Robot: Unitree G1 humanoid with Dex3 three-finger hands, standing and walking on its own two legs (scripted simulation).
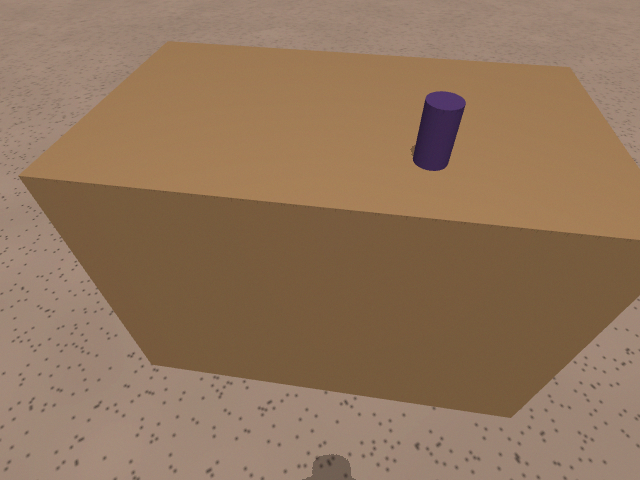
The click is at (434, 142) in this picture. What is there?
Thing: squat round
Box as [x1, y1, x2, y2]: [413, 91, 465, 170]
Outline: 454,93 444,91 432,92 428,94 425,98 413,155 414,162 422,168 429,170 438,170 445,167 448,162 465,104 463,98
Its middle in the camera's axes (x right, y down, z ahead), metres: +0.22 -0.20 +0.73
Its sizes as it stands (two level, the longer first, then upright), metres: 0.070 0.070 0.127
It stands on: a support 0.80 m high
